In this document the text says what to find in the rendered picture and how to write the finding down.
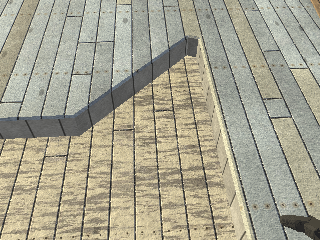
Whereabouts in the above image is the right robot hand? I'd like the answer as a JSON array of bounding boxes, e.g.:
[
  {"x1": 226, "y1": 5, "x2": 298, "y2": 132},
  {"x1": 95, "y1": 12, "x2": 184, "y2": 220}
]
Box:
[{"x1": 280, "y1": 215, "x2": 320, "y2": 240}]

